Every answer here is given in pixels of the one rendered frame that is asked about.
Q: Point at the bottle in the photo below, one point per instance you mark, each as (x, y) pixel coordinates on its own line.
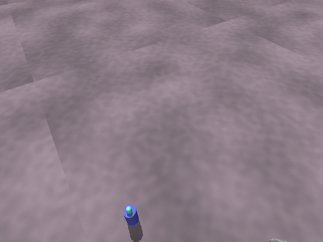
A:
(130, 214)

